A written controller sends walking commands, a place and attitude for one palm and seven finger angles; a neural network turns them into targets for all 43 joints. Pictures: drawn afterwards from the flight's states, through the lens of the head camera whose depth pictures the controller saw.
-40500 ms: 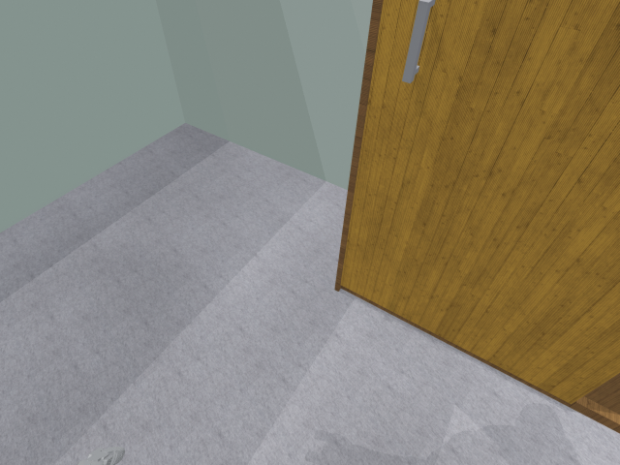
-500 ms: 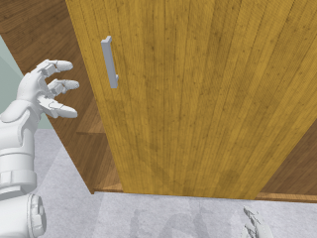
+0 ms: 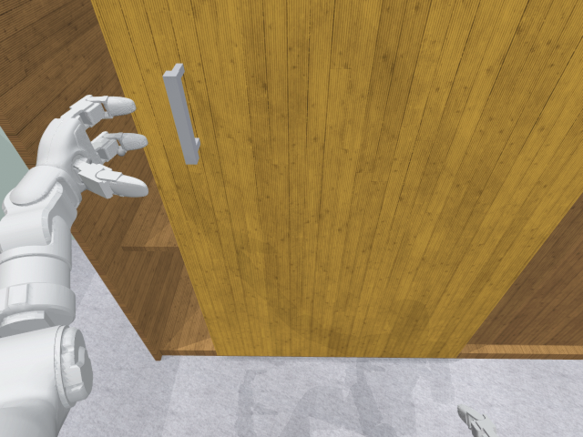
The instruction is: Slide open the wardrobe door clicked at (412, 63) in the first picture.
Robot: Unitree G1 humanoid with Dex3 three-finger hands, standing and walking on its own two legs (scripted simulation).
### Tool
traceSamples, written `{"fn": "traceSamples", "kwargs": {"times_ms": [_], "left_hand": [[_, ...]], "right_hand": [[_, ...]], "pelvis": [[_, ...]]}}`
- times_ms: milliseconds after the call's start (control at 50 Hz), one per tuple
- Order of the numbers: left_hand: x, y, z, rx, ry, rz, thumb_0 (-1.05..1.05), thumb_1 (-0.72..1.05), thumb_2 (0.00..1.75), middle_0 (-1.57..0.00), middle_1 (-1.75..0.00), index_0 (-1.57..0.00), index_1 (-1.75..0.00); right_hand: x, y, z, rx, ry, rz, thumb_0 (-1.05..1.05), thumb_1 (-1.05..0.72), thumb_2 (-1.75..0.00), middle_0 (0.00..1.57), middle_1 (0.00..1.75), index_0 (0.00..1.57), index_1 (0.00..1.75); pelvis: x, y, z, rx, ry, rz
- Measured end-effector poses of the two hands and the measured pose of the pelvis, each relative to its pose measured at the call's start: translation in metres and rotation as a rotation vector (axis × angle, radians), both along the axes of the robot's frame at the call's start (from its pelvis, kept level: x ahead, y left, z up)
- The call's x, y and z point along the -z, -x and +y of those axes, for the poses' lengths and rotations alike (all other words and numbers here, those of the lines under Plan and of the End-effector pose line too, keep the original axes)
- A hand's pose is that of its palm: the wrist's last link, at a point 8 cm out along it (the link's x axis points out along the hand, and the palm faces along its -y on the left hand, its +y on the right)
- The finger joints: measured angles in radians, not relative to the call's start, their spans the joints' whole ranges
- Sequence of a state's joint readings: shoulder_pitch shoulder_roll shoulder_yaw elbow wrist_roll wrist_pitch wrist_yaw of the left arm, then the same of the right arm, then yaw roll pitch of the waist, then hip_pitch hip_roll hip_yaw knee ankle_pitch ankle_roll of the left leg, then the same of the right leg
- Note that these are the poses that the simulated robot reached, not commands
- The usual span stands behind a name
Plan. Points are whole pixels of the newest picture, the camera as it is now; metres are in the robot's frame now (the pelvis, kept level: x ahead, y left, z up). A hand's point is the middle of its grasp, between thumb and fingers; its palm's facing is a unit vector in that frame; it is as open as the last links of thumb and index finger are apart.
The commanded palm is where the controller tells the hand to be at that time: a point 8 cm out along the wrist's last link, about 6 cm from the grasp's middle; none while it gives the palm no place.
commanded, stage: move the hooked fingers beside the handle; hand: left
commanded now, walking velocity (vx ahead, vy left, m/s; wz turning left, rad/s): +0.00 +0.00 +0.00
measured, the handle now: (185, 115) +0.52 +0.19 +0.21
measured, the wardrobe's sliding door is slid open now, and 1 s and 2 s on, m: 0.21 0.21 0.21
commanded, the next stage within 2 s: feel for the door with the fingertips in 1.14 s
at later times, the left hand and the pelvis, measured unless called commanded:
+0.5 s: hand (132, 146) +0.43 +0.24 +0.21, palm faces +0.05 -1.00 +0.01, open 14.0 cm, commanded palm +0.41 +0.29 +0.21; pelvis +0.00 +0.01 +0.00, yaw -1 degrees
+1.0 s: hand (142, 144) +0.43 +0.23 +0.21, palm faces +0.06 -1.00 +0.00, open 14.0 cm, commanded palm +0.41 +0.28 +0.21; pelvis -0.01 +0.00 +0.00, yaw +0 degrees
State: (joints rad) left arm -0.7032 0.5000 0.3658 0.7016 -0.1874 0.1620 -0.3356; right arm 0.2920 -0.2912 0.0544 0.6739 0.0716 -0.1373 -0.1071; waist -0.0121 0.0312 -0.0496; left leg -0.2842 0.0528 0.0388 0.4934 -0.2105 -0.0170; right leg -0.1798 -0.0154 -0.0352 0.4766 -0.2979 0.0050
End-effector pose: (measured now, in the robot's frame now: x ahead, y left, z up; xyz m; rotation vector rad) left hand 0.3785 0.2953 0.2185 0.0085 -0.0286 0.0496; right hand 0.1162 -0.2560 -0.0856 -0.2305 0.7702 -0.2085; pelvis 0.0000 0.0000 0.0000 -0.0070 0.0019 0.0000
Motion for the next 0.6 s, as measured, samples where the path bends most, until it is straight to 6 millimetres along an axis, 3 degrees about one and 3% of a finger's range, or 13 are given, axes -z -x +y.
{"fn": "traceSamples", "kwargs": {"times_ms": [140, 420, 520, 600], "left_hand": [[0.000, -0.015, -0.002, -0.012, 0.021, 0.004, -0.02, -0.50, 0.30, -0.30, -1.20, -0.31, -1.20], [0.004, -0.030, -0.002, 0.014, 0.018, 0.009, -0.02, -0.50, 0.30, -0.30, -1.20, -0.30, -1.20], [0.011, -0.030, 0.000, -0.008, 0.010, 0.011, -0.02, -0.50, 0.30, -0.30, -1.20, -0.30, -1.20], [0.005, -0.027, -0.002, -0.008, -0.002, -0.024, -0.02, -0.50, 0.30, -0.30, -1.20, -0.30, -1.20]], "right_hand": [[0.003, 0.010, 0.000, 0.018, 0.002, 0.030, 0.01, -0.90, -0.90, 0.21, 0.30, 0.20, 0.30], [0.013, 0.055, -0.009, 0.089, 0.016, 0.149, 0.01, -0.90, -0.90, 0.21, 0.30, 0.20, 0.30], [0.013, 0.060, -0.008, 0.097, 0.014, 0.156, 0.01, -0.90, -0.90, 0.21, 0.30, 0.20, 0.30], [0.012, 0.056, -0.006, 0.087, 0.012, 0.144, 0.01, -0.90, -0.90, 0.21, 0.30, 0.20, 0.30]], "pelvis": [[0.001, 0.001, 0.000, 0.004, 0.001, 0.015], [0.002, 0.000, 0.005, 0.016, 0.004, 0.035], [0.002, 0.002, 0.005, 0.019, 0.005, 0.035], [0.002, 0.002, 0.006, 0.018, 0.006, 0.032]]}}
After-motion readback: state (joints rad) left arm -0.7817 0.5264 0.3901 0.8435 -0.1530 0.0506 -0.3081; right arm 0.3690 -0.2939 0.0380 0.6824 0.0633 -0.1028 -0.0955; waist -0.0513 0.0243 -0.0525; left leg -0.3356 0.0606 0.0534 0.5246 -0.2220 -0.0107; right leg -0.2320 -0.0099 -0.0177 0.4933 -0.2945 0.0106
